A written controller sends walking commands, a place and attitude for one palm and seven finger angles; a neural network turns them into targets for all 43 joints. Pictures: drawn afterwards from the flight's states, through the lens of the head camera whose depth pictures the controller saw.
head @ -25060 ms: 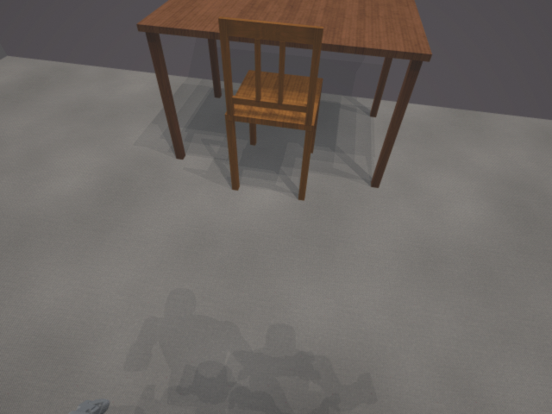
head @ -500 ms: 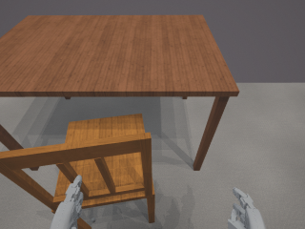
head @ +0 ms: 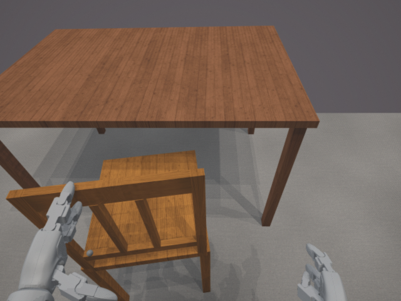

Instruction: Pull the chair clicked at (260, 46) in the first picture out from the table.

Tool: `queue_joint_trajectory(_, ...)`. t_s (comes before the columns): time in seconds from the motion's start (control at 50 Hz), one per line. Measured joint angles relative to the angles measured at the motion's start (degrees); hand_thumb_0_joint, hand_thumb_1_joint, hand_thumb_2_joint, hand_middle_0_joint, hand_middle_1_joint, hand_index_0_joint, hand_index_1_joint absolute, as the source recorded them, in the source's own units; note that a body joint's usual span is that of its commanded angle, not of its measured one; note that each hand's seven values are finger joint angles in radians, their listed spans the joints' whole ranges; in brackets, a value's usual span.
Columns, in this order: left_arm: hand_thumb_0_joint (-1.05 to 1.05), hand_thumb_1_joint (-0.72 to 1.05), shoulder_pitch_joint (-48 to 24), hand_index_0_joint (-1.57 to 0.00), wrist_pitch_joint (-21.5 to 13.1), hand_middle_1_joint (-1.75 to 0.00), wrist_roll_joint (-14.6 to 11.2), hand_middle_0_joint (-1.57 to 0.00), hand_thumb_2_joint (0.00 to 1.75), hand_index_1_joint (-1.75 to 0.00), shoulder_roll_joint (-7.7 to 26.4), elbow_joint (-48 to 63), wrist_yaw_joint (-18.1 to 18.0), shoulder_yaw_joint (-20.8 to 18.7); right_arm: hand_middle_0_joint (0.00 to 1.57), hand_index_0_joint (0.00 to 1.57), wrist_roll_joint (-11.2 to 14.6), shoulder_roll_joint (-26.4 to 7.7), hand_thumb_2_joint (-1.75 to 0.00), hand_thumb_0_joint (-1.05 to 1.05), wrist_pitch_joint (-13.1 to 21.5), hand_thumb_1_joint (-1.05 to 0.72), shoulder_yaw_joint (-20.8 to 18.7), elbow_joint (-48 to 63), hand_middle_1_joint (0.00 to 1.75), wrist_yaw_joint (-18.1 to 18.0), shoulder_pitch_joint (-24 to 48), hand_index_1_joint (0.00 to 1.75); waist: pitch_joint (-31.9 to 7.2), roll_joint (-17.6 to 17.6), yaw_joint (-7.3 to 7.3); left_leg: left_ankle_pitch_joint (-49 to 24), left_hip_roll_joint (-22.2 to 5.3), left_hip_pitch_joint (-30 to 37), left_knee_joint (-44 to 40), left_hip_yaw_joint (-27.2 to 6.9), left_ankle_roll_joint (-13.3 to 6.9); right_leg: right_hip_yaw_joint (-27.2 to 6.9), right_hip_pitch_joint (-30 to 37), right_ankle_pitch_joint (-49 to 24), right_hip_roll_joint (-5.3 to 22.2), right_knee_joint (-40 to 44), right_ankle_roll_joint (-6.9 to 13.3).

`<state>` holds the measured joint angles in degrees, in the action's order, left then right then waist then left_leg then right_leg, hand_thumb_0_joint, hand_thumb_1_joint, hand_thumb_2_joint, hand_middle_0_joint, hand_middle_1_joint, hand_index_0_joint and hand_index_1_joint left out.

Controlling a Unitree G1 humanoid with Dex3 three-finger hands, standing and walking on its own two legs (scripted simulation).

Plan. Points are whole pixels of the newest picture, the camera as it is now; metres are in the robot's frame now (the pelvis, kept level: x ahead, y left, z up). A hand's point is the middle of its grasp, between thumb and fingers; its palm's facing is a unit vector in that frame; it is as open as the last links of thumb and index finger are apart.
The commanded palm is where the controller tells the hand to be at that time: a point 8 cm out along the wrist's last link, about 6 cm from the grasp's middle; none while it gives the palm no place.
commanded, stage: draw the hand back to the body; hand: left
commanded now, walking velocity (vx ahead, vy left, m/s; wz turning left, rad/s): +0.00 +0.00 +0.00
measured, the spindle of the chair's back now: (111, 228) +0.29 +0.25 -0.07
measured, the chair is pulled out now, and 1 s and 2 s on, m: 0.17 0.17 0.17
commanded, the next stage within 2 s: step back with the hand held close in 0.98 s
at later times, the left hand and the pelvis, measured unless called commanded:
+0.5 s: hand (38, 228) +0.19 +0.27 +0.14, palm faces +0.34 -0.83 -0.44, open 10.9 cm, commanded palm +0.17 +0.31 +0.21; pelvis +0.04 +0.02 +0.04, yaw +1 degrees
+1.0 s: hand (27, 188) +0.21 +0.25 +0.21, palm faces +0.44 -0.79 -0.43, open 7.5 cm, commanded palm +0.17 +0.30 +0.22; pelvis +0.04 +0.00 +0.05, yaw -1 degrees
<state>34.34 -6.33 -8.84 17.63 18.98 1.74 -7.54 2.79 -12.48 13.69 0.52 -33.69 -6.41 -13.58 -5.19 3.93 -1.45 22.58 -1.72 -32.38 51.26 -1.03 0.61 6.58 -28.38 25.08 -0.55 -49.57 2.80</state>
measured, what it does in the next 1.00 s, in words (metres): stands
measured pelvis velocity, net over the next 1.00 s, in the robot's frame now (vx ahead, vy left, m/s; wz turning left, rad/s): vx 0.04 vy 0.00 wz -0.01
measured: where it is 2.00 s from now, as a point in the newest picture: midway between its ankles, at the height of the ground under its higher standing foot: outside the picture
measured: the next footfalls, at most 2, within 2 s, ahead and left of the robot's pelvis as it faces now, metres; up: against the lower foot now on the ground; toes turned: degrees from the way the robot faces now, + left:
none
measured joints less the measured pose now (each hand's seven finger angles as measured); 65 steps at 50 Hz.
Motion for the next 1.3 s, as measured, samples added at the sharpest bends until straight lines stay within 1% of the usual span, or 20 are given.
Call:
queue_joint_trajectory(0.06,-0.02,-0.36,1.1,-0.03,3.6,-0.07,3.1,-0.11,0.30,-0.04,0.6,2.0,-5.1,-0.1,0.20,0.20,-0.4,-0.5,-0.90,0.01,-1.7,-0.90,-0.1,0.5,0.30,-0.8,0.7,0.30,1.2,0.1,-0.08,-1.2,0.2,3.9,-3.6,0.5,-0.4,-0.4,3.8,-1.5,0.0,3.9,-0.4)
queue_joint_trajectory(0.14,-0.02,-0.23,2.3,-0.05,5.8,-0.10,4.5,-0.12,0.36,-0.06,1.4,4.0,-8.3,-1.2,0.20,0.20,-0.7,-0.8,-0.90,0.01,-2.8,-0.90,0.2,0.5,0.30,-1.1,1.3,0.30,2.2,-0.2,-0.69,-2.6,0.8,8.6,-8.4,1.1,-0.9,-1.0,8.4,-3.0,0.5,8.4,-1.0)
queue_joint_trajectory(0.26,-0.01,-0.02,2.8,-0.08,7.8,-0.16,5.2,-0.19,0.46,-0.11,1.1,4.8,-9.2,-0.1,0.20,0.20,-1.2,-0.8,-0.90,0.01,-2.9,-0.90,1.0,-0.6,0.30,-0.6,2.2,0.30,3.9,-0.3,-1.89,-4.2,1.7,15.0,-14.2,1.5,-1.5,-1.4,14.6,-4.7,1.1,14.2,-1.8)
queue_joint_trajectory(0.42,-0.01,0.26,1.6,-0.12,11.0,-0.28,4.9,-0.35,0.60,-0.17,3.4,5.1,-8.9,-1.2,0.20,0.20,-1.9,0.2,-0.90,0.01,-2.1,-0.90,2.6,-2.4,0.30,0.2,3.7,0.30,6.1,-0.4,-3.44,-5.9,2.3,21.3,-19.8,1.3,-1.6,-1.2,21.2,-6.3,1.4,19.9,-2.0)
queue_joint_trajectory(0.5,0.00,0.40,0.4,-0.14,12.2,-0.34,4.6,-0.41,0.67,-0.20,4.4,5.6,-9.3,-3.1,0.21,0.20,-2.1,0.3,-0.90,0.01,-1.5,-0.90,3.1,-3.2,0.30,0.6,4.3,0.30,6.9,-0.1,-4.05,-6.5,2.4,23.4,-21.7,1.1,-1.5,-1.0,23.3,-6.9,1.4,21.7,-2.0)
queue_joint_trajectory(0.54,0.00,0.48,-1.1,-0.15,11.4,-0.34,4.5,-0.40,0.70,-0.21,4.6,6.6,-10.3,-5.1,0.21,0.20,-2.1,0.3,-0.90,0.01,-1.3,-0.90,3.1,-3.6,0.30,0.8,4.4,0.30,6.9,0.1,-4.46,-6.8,2.4,24.2,-22.5,1.0,-1.4,-0.9,24.0,-7.0,1.5,22.3,-1.9)
queue_joint_trajectory(0.62,0.00,0.62,-7.1,-0.17,8.7,-0.32,4.4,-0.33,0.77,-0.24,5.1,8.9,-11.6,-11.0,0.21,0.20,-2.2,0.0,-0.90,0.01,-1.5,-0.90,3.0,-4.9,0.30,1.3,4.7,0.30,6.4,0.4,-4.84,-7.2,2.4,25.4,-23.6,0.8,-1.2,-0.7,25.1,-7.2,1.4,23.2,-1.7)
queue_joint_trajectory(0.68,0.00,0.72,-11.1,-0.18,5.7,-0.31,4.3,-0.28,0.82,-0.26,4.7,7.5,-11.4,-14.8,0.21,0.20,-2.2,0.0,-0.90,0.01,-2.7,-0.90,2.5,-5.2,0.30,2.2,5.4,0.30,5.8,0.7,-4.05,-7.6,2.1,25.8,-24.5,1.1,-0.9,-1.0,25.3,-7.5,1.1,23.8,-1.5)
queue_joint_trajectory(0.72,0.00,0.77,-12.1,-0.19,4.7,-0.31,4.1,-0.26,0.84,-0.27,3.5,5.2,-10.5,-15.4,0.21,0.20,-1.9,0.0,-0.90,0.01,-4.1,-0.90,1.9,-4.7,0.30,2.9,5.8,0.30,5.7,0.9,-3.18,-7.9,1.9,25.6,-24.9,1.3,-0.8,-1.2,24.9,-7.9,0.8,24.1,-1.4)
queue_joint_trajectory(0.8,0.00,0.84,-10.4,-0.19,5.4,-0.30,3.7,-0.23,0.87,-0.28,1.5,1.3,-8.3,-12.8,0.21,0.20,-1.6,-0.5,-0.90,0.01,-6.4,-0.90,0.6,-3.6,0.30,3.5,5.5,0.30,6.4,0.5,-1.92,-8.5,1.3,25.1,-25.5,1.7,-0.6,-1.7,24.1,-8.6,0.3,24.5,-1.0)
queue_joint_trajectory(0.84,0.00,0.85,-8.1,-0.19,6.3,-0.30,3.7,-0.22,0.88,-0.29,1.0,1.9,-7.7,-11.1,0.21,0.20,-1.7,-0.9,-0.90,0.01,-6.7,-0.90,0.1,-3.4,0.30,3.3,4.6,0.30,6.6,-0.1,-1.77,-8.7,1.0,25.2,-25.8,2.0,-0.4,-2.0,23.9,-8.8,0.0,24.7,-0.8)
queue_joint_trajectory(0.9,0.01,0.87,-4.5,-0.20,6.6,-0.30,3.9,-0.22,0.89,-0.29,1.7,5.4,-7.7,-9.6,0.21,0.20,-1.8,-1.6,-0.90,0.01,-6.1,-0.90,-0.4,-3.6,0.30,2.5,2.8,0.30,6.4,-0.7,-1.80,-8.5,0.7,25.5,-25.7,2.0,-0.1,-2.0,24.4,-8.8,-0.4,24.9,-0.5)
queue_joint_trajectory(0.94,0.01,0.87,-3.1,-0.21,6.0,-0.30,4.0,-0.22,0.89,-0.29,2.8,7.7,-8.1,-9.9,0.20,0.20,-1.6,-1.9,-0.90,0.01,-5.6,-0.90,-0.7,-4.1,0.30,2.0,2.0,0.30,6.2,-0.7,-1.90,-8.3,0.5,25.9,-25.5,1.9,0.0,-1.9,25.0,-8.8,-0.5,25.1,-0.4)
queue_joint_trajectory(1.0,0.01,0.88,-3.8,-0.21,4.5,-0.30,4.1,-0.22,0.90,-0.30,4.0,8.5,-9.0,-11.8,0.20,0.20,-1.4,-2.3,-0.90,0.01,-5.4,-0.90,-1.1,-4.8,0.30,1.6,1.8,0.30,6.2,0.0,-2.00,-8.1,0.3,26.2,-25.0,1.6,0.1,-1.6,25.7,-8.8,-0.7,25.3,-0.3)
queue_joint_trajectory(1.06,0.01,0.88,-6.3,-0.21,3.0,-0.30,3.8,-0.22,0.90,-0.30,4.0,5.8,-9.3,-13.8,0.20,0.20,-1.2,-2.1,-0.90,0.01,-5.8,-0.90,-1.3,-5.3,0.30,1.5,2.8,0.30,6.5,0.8,-1.83,-8.4,0.3,25.9,-24.8,1.4,0.0,-1.4,25.5,-9.1,-0.7,25.1,-0.3)
queue_joint_trajectory(1.1,0.01,0.88,-7.6,-0.21,2.5,-0.30,3.6,-0.22,0.90,-0.30,3.4,3.4,-9.1,-14.2,0.20,0.20,-1.0,-1.7,-0.90,0.01,-6.2,-0.90,-1.3,-5.2,0.30,1.7,3.5,0.30,6.8,1.0,-1.67,-8.7,0.3,25.5,-24.8,1.4,0.0,-1.4,25.0,-9.3,-0.7,24.9,-0.3)
queue_joint_trajectory(1.14,0.01,0.89,-8.6,-0.21,2.7,-0.30,3.6,-0.21,0.90,-0.30,2.4,1.8,-8.7,-13.6,0.20,0.20,-0.9,-1.5,-0.90,0.01,-6.4,-0.90,-1.1,-4.5,0.30,1.9,3.7,0.30,6.9,1.3,-1.65,-8.9,0.2,24.6,-24.4,1.2,-0.1,-1.2,24.3,-9.6,-0.8,24.8,-0.3)
queue_joint_trajectory(1.2,0.01,0.89,-9.3,-0.21,1.8,-0.30,4.0,-0.21,0.90,-0.30,2.0,2.1,-8.4,-12.8,0.20,0.20,-1.0,-1.4,-0.90,0.01,-6.9,-0.90,-0.4,-3.3,0.30,2.0,4.1,0.30,6.9,1.5,-0.87,-8.5,0.0,21.1,-21.9,0.2,-0.6,-0.2,22.1,-10.0,-1.1,24.3,-0.3)
queue_joint_trajectory(1.26,0.01,0.89,-7.2,-0.20,1.5,-0.30,4.1,-0.21,0.90,-0.30,1.8,5.1,-8.4,-11.7,0.20,0.20,-1.3,-1.0,-0.90,0.01,-7.8,-0.90,-0.1,-2.4,0.30,1.8,4.7,0.30,7.3,0.8,0.02,-8.5,0.3,18.5,-20.5,0.1,-0.2,-0.1,19.3,-9.8,-0.7,22.5,-0.5)
queue_joint_trajectory(1.3,0.01,0.89,-4.7,-0.21,1.4,-0.30,4.2,-0.21,0.90,-0.30,2.1,7.3,-8.3,-11.1,0.20,0.20,-1.5,-0.9,-0.90,0.01,-8.4,-0.90,-0.1,-1.8,0.30,1.5,4.8,0.30,7.4,0.4,0.40,-8.7,0.8,17.5,-20.4,0.6,-0.6,-0.5,17.9,-9.6,-0.2,21.6,-0.9)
